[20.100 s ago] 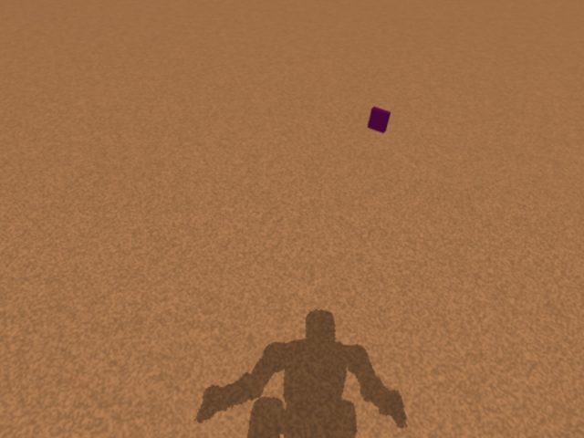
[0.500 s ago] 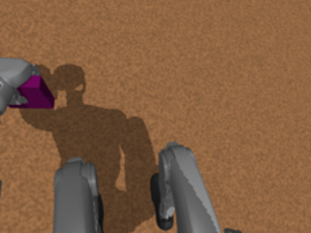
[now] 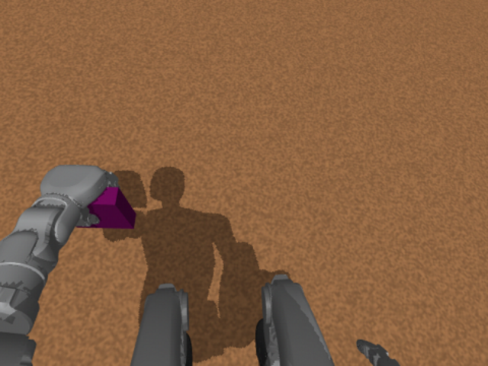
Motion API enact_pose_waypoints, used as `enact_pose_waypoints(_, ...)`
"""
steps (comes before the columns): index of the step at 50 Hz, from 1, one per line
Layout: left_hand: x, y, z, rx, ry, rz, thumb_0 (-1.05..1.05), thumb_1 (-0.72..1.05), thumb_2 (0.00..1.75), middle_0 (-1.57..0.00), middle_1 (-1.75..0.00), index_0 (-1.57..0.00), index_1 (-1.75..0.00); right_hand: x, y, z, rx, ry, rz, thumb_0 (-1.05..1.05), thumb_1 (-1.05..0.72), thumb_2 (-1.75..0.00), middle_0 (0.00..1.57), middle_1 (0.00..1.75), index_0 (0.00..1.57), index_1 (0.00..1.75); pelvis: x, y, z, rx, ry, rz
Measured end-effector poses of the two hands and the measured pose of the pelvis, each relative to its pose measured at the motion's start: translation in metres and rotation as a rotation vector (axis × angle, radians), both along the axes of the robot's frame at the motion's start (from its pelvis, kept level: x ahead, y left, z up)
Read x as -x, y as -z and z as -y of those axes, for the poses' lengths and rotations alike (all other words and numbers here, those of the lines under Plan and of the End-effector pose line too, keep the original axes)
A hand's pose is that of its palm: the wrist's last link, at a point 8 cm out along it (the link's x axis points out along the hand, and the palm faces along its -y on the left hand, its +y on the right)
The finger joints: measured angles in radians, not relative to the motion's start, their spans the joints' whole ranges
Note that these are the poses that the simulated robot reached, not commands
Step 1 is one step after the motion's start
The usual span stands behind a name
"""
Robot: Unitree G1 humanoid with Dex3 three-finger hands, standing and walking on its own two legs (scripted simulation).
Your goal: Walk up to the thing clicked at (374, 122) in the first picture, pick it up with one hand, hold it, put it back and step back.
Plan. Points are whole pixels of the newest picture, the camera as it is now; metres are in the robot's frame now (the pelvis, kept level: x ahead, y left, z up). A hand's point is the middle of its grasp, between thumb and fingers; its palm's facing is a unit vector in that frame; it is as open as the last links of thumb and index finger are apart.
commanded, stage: lift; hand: left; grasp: from above
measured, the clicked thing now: (96, 209) +0.43 +0.24 -0.12
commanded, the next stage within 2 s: hold in 0.76 s
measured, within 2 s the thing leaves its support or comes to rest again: neither
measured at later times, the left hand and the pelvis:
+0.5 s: hand (54, 188) +0.38 +0.22 +0.07, palm faces -0.46 -0.03 -0.89, open 6.7 cm; pelvis +0.04 +0.00 +0.14, yaw +1 degrees
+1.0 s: hand (26, 148) +0.39 +0.22 +0.14, palm faces -0.48 -0.03 -0.88, open 6.6 cm; pelvis +0.08 +0.00 +0.19, yaw +0 degrees
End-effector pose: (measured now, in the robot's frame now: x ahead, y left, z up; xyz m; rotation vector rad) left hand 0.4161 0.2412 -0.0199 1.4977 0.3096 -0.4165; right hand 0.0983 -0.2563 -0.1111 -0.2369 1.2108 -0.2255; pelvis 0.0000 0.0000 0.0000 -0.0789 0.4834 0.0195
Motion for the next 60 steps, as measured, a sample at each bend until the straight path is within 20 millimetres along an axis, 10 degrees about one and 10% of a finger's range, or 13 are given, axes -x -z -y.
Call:
enact_pose_waypoints(10,0.026,-0.082,0.005,-0.004,-0.034,-0.008,-0.01,0.41,0.29,-0.96,-0.34,-0.98,-0.31,0.0,-0.074,0.002,-0.004,0.044,0.064,0.0,-0.93,-0.91,0.21,0.3,0.2,0.3,-0.012,-0.074,0.003,-0.024,0.004,0.112)
enact_pose_waypoints(24,0.032,-0.141,0.016,-0.008,-0.024,-0.014,-0.01,0.42,0.26,-0.99,-0.3,-1.0,-0.27,-0.012,-0.142,0.015,0.025,0.053,0.097,0.0,-0.93,-0.91,0.21,0.3,0.2,0.3,-0.036,-0.139,0.005,-0.042,0.004,0.211)
enact_pose_waypoints(60,0.019,-0.232,0.016,-0.011,-0.008,-0.029,-0.01,0.43,0.21,-1.03,-0.23,-1.03,-0.21,-0.077,-0.203,0.008,-0.022,0.052,0.183,0.0,-0.91,-0.9,0.21,0.3,0.2,0.3,-0.078,-0.201,0.003,-0.063,0.021,0.35)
